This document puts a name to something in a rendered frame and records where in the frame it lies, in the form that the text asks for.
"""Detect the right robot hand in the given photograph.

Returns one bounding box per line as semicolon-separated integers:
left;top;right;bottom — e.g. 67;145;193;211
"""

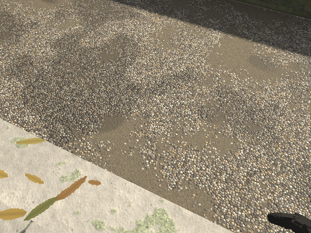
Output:
267;213;311;233

